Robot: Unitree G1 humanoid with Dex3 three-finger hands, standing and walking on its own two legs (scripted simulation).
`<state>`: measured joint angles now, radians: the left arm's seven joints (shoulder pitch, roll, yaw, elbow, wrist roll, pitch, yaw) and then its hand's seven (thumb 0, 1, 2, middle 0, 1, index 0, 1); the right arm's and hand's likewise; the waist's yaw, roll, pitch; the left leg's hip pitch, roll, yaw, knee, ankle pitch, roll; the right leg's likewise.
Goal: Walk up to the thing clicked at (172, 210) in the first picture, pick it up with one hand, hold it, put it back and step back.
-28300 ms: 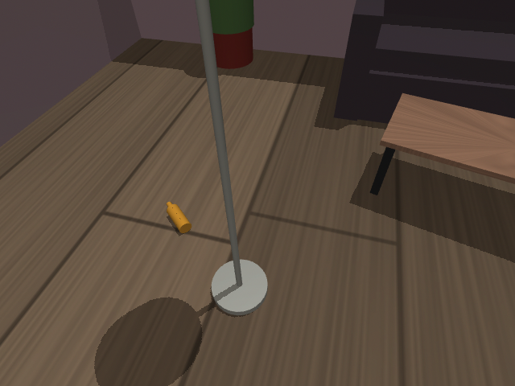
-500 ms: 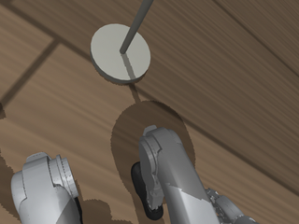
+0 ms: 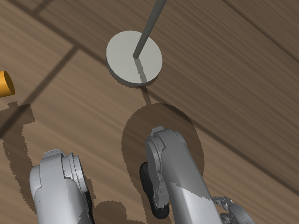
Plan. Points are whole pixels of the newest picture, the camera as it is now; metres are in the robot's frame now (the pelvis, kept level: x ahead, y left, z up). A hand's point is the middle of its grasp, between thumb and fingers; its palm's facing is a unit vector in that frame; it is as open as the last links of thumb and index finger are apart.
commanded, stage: lift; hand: left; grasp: from above
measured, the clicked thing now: out of the picture +0.48 +0.38 -0.18
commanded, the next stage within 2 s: hold in 1.58 s
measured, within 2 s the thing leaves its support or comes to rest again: neither
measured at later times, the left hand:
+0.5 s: hand out of the picture +0.41 +0.36 -0.01, palm faces -0.44 -0.14 -0.89, open 8.9 cm
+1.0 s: hand out of the picture +0.32 +0.31 +0.20, palm faces -0.42 -0.16 -0.90, open 8.9 cm
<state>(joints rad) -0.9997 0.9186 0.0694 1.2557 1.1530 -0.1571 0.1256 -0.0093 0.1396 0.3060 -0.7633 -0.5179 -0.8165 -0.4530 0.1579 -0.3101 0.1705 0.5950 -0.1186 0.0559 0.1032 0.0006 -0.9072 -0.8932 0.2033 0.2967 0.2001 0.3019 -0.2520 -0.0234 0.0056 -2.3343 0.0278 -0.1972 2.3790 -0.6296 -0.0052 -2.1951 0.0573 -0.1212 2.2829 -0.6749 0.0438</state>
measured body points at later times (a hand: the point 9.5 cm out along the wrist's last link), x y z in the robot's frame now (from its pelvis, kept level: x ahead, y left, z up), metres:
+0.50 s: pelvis +0.00 +0.00 +0.08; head +0.19 +0.07 +0.48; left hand +0.43 +0.36 +0.04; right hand +0.12 -0.25 -0.03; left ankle +0.08 +0.13 -0.30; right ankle +0.11 -0.12 -0.30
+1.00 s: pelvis +0.01 +0.00 +0.27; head +0.11 +0.04 +0.71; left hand +0.34 +0.32 +0.25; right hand +0.17 -0.24 +0.15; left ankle +0.08 +0.13 -0.30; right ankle +0.11 -0.12 -0.30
